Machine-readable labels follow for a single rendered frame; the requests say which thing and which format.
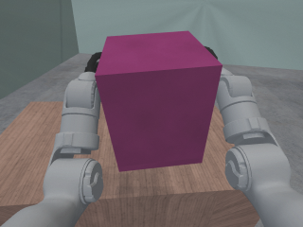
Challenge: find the robot left hand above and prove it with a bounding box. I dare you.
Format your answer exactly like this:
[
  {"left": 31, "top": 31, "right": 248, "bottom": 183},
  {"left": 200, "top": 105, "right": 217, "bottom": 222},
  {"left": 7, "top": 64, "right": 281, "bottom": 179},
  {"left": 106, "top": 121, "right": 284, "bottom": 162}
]
[{"left": 84, "top": 52, "right": 102, "bottom": 73}]

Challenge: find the robot left upper arm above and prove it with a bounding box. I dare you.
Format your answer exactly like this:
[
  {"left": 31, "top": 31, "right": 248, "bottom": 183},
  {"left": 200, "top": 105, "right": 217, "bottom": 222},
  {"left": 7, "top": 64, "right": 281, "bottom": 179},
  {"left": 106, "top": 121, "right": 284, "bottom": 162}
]
[{"left": 0, "top": 158, "right": 104, "bottom": 227}]

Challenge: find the pedestal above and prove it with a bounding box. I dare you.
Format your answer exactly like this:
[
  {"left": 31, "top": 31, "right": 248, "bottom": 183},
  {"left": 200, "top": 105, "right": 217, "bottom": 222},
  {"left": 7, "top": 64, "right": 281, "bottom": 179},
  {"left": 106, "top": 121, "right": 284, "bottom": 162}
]
[{"left": 0, "top": 101, "right": 260, "bottom": 227}]

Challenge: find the left robot forearm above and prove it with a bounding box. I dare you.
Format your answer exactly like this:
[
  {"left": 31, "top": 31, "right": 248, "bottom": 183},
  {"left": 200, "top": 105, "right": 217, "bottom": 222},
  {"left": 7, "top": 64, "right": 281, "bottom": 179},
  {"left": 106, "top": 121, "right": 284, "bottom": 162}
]
[{"left": 43, "top": 72, "right": 101, "bottom": 194}]

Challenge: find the robot right upper arm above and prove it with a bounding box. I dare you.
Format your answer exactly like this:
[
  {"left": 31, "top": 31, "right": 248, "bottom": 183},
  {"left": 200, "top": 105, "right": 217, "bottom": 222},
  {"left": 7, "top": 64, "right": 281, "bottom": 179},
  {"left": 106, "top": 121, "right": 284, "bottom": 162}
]
[{"left": 224, "top": 143, "right": 303, "bottom": 227}]

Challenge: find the robot right hand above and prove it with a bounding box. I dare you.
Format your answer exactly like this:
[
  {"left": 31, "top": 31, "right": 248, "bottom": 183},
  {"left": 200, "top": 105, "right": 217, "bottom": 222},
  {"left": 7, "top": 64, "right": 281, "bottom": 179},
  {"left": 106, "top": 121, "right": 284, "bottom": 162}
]
[{"left": 205, "top": 46, "right": 218, "bottom": 59}]

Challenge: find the right robot forearm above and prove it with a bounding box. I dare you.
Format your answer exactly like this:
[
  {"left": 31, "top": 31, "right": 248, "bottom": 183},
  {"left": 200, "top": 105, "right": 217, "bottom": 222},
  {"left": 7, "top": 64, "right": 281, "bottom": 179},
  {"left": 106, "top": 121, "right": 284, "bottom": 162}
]
[{"left": 215, "top": 67, "right": 292, "bottom": 179}]

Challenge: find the carton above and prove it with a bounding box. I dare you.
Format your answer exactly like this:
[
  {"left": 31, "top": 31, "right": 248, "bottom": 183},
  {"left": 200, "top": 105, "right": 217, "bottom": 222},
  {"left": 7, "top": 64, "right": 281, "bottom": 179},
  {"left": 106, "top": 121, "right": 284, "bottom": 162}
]
[{"left": 95, "top": 30, "right": 223, "bottom": 172}]

